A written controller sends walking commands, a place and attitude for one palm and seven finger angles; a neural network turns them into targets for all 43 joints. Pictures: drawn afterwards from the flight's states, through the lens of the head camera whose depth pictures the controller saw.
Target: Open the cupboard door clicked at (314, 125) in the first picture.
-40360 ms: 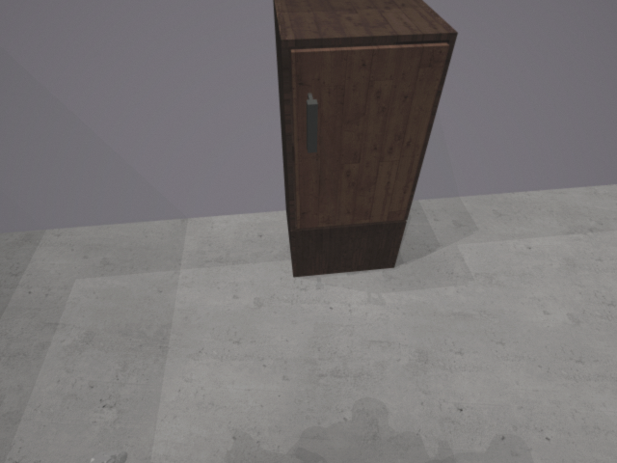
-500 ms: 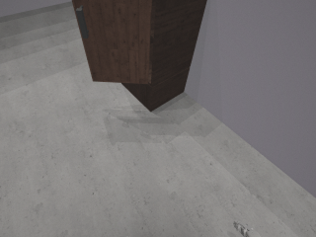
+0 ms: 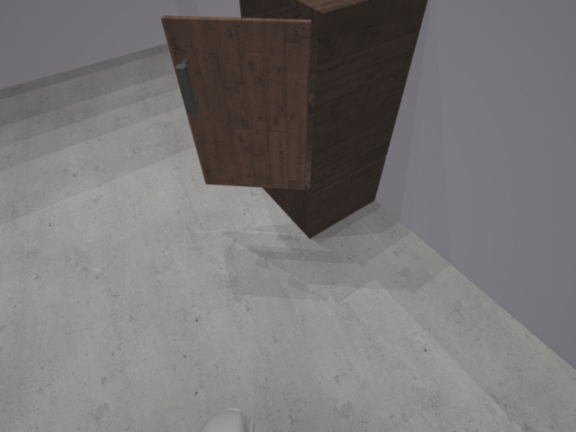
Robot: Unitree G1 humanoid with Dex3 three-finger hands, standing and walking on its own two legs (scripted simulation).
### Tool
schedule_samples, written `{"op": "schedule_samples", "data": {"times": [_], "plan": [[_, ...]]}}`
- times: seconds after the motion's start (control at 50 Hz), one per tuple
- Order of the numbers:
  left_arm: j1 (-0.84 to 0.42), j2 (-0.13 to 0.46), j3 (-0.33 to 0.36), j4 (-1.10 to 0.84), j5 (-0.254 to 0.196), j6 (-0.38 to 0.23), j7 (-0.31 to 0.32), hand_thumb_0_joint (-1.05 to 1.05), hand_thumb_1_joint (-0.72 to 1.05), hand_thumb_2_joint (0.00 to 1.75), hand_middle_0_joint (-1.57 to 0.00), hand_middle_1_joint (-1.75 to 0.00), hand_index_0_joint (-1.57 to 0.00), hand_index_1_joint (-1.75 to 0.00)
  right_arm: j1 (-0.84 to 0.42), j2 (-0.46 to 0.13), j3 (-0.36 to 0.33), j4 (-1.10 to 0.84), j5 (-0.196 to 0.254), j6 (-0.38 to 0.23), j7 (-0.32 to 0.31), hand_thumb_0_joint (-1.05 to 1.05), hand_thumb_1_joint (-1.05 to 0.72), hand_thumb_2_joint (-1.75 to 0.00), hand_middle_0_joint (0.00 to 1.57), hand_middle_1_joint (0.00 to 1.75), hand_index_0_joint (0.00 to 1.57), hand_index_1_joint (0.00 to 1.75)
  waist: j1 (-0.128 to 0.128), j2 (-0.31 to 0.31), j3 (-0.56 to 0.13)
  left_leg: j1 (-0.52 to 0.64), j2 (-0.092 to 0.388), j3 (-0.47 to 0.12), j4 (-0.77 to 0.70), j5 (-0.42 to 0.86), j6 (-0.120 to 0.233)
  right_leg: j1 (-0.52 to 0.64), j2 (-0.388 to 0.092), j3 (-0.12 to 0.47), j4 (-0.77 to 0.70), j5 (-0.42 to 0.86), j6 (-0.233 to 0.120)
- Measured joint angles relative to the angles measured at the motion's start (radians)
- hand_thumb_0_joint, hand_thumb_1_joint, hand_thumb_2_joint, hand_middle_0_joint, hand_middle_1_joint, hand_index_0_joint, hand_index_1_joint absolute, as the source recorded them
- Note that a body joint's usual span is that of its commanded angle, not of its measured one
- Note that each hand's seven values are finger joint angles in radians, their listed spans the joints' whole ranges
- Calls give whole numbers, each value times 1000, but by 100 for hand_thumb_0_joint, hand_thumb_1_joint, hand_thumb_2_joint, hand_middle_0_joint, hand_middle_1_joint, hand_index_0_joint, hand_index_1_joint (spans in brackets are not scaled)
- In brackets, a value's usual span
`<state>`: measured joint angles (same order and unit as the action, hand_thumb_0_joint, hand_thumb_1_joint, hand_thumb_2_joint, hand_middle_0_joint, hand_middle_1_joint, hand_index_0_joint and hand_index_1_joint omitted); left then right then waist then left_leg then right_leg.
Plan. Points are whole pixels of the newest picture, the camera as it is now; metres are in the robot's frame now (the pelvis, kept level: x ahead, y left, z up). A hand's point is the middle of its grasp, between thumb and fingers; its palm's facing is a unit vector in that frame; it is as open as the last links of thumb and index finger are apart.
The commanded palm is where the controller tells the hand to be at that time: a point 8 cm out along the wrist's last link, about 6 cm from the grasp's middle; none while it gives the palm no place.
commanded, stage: take the last steps up to it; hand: left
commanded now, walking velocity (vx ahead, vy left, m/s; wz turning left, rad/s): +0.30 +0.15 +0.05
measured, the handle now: (189, 86) +0.97 +0.34 -0.04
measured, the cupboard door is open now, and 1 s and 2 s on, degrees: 50 50 50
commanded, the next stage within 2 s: come to a stop and stand still in 0.80 s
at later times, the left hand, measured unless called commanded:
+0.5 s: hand (138, 362) +0.25 +0.29 -0.16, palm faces +0.04 -0.98 -0.19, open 7.4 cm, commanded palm none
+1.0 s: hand (167, 305) +0.37 +0.27 -0.18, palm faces +0.01 -0.98 -0.19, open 7.2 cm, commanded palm none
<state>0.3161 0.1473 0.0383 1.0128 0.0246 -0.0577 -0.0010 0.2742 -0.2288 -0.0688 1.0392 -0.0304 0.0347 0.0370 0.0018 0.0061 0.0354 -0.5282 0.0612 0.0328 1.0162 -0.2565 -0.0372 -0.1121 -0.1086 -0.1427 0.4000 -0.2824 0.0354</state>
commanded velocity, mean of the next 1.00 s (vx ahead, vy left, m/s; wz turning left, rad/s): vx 0.19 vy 0.06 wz -0.05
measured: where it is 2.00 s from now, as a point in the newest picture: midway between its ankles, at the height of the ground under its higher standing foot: (276, 406)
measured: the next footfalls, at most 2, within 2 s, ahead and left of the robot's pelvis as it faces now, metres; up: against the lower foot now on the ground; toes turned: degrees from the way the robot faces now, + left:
left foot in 0.18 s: +0.20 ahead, +0.18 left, +0.00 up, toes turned +9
right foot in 0.70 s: +0.35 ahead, -0.03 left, +0.00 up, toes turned -9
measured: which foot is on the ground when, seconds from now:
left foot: up 0.00-0.16, down 0.18-0.72, up 0.74-1.00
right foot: down 0.00-0.18, up 0.20-0.68, down 0.70-1.00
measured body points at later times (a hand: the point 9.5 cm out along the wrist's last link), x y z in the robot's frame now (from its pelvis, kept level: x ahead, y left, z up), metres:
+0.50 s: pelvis +0.17 +0.10 +0.00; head +0.18 +0.10 +0.45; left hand +0.25 +0.34 -0.15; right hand +0.20 -0.14 -0.15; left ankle +0.16 +0.17 -0.74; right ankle +0.23 -0.02 -0.67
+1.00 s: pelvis +0.34 +0.09 +0.00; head +0.36 +0.10 +0.44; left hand +0.37 +0.33 -0.16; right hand +0.36 -0.15 -0.15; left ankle +0.41 +0.21 -0.73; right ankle +0.31 -0.02 -0.74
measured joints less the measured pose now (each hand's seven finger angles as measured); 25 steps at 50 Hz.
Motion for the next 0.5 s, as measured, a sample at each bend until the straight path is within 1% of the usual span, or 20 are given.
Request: {"op": "schedule_samples", "data": {"times": [0.04, 0.08, 0.14, 0.16, 0.18, 0.2, 0.22, 0.24, 0.26, 0.28, 0.3, 0.32, 0.36, 0.4, 0.44, 0.5], "plan": [[23, -1, -2, 25, 2, -4, -2, 1, 91, 90, -20, -30, -20, -30, -22, 2, 0, -12, 3, -6, 5, 1, -91, -90, 20, 30, 19, 30, 8, -14, 6, -12, 16, 13, -93, 27, -8, 34, -16, -10, -35, -1, 14], [43, -2, -3, 47, 4, -6, -4, 1, 91, 90, -20, -30, -20, -30, -47, 3, 1, -22, 5, -12, 10, 1, -91, -90, 19, 30, 19, 30, 22, -22, 16, -6, 21, 27, -199, 40, -8, 61, -30, -20, -47, -15, 33], [73, 3, 0, 73, 7, -1, -4, 1, 91, 90, -20, -30, -20, -30, -86, 7, 8, -36, 6, -26, 14, 1, -91, -90, 19, 30, 19, 30, 48, -31, 27, 38, 9, 51, -347, 35, 7, 91, -54, -31, -21, -63, 68], [85, 7, 3, 82, 7, 2, -4, 1, 90, 90, -20, -30, -20, -30, -97, 9, 12, -43, 5, -34, 14, 1, -91, -90, 19, 30, 19, 30, 54, -35, 28, 66, 0, 64, -400, 41, 14, 93, -64, -30, 7, -90, 81], [100, 9, 5, 88, 6, 8, -5, 1, 90, 90, -20, -30, -20, -30, -105, 9, 16, -54, 3, -47, 13, 1, -91, -90, 19, 30, 19, 30, 56, -35, 27, 100, -8, 74, -449, 53, 27, 84, -74, -26, 62, -127, 82], [104, 12, 7, 96, 3, 17, -6, 1, 90, 90, -20, -30, -20, -30, -117, 12, 16, -63, -1, -63, 8, 1, -91, -90, 19, 30, 19, 30, 52, -36, 31, 96, -13, 78, -431, 103, 55, 48, -88, -18, 166, -165, 59], [96, 19, 8, 105, 0, 31, -6, 1, 90, 90, -20, -30, -20, -30, -129, 21, 17, -70, -3, -75, -2, 1, -91, -90, 19, 30, 19, 30, 48, -43, 41, 88, -18, 84, -381, 83, 74, -8, -88, 23, 316, -211, 35], [84, 27, 10, 109, -2, 44, -4, 1, 90, 90, -20, -30, -20, -30, -137, 33, 21, -76, -4, -82, -11, 1, -91, -90, 19, 30, 19, 30, 48, -49, 49, 96, -20, 92, -356, 49, 86, -74, -73, 66, 474, -238, 10], [70, 35, 11, 110, -3, 53, -3, 1, 90, 90, -20, -30, -20, -30, -138, 45, 27, -79, -3, -86, -17, 1, -91, -90, 20, 30, 19, 30, 48, -53, 50, 115, -22, 101, -356, 21, 92, -141, -56, 92, 614, -237, -9], [54, 42, 12, 108, -4, 57, -2, 1, 90, 90, -20, -30, -20, -30, -134, 55, 32, -81, -3, -89, -23, 1, -91, -90, 20, 30, 19, 30, 46, -54, 47, 137, -24, 108, -372, 7, 95, -203, -41, 100, 721, -213, -23], [35, 47, 15, 103, -3, 59, -3, 1, 91, 90, -20, -30, -20, -30, -126, 65, 37, -80, -3, -90, -29, 1, -90, -90, 20, 30, 20, 30, 44, -53, 43, 164, -27, 114, -399, 8, 92, -258, -30, 97, 791, -176, -31], [15, 51, 18, 94, -1, 59, -5, 1, 91, 90, -20, -30, -19, -30, -116, 73, 40, -76, -3, -92, -34, 0, -90, -90, 20, 30, 20, 30, 42, -52, 40, 192, -32, 121, -433, 16, 90, -304, -23, 91, 827, -138, -35], [-23, 53, 21, 68, 1, 54, -8, 1, 91, 90, -20, -30, -19, -30, -93, 76, 27, -72, 6, -103, -52, -1, -93, -90, 20, 30, 20, 30, 36, -50, 29, 249, -49, 134, -505, 31, 100, -379, -14, 82, 832, -75, -38], [-58, 51, 24, 39, 1, 51, -11, 1, 91, 90, -20, -30, -19, -30, -66, 64, 26, -59, 4, -107, -55, -1, -94, -90, 20, 30, 20, 30, 32, -45, 15, 300, -66, 145, -573, 44, 109, -433, -7, 75, 798, -25, -37], [-90, 46, 25, 12, 2, 51, -14, 1, 91, 90, -19, -30, -19, -30, -35, 56, 25, -41, 2, -106, -54, -1, -94, -90, 20, 30, 20, 30, 28, -41, 1, 346, -83, 154, -630, 52, 114, -466, -4, 71, 744, 21, -33], [-134, 40, 24, -17, 3, 51, -19, 1, 91, 90, -19, -30, -19, -30, 14, 53, 26, -11, 0, -102, -51, -1, -93, -90, 20, 30, 20, 30, 18, -37, -11, 404, -105, 161, -693, 52, 116, -480, -3, 75, 637, 73, -30]]}}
